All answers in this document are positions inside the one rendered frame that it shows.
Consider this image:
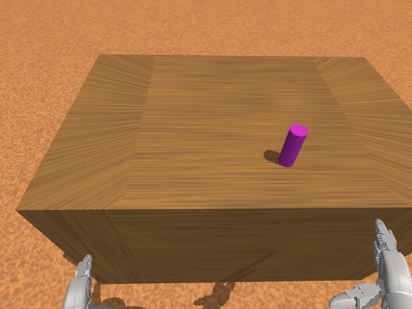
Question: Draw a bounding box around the left robot hand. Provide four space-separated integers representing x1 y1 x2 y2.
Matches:
62 254 114 309

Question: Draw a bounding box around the right robot hand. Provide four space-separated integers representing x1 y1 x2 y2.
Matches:
329 219 412 309

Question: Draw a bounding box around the right robot arm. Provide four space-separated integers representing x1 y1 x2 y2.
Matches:
381 293 412 309

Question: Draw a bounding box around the can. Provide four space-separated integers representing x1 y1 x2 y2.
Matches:
278 124 308 167

